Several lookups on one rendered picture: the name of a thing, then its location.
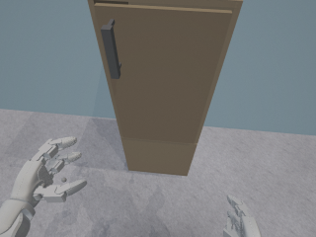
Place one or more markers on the left robot hand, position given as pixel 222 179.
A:
pixel 28 186

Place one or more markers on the right robot hand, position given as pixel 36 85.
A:
pixel 245 226

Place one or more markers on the robot left forearm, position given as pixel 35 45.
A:
pixel 15 218

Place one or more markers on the handle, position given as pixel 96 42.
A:
pixel 110 46

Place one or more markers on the cupboard door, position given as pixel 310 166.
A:
pixel 168 59

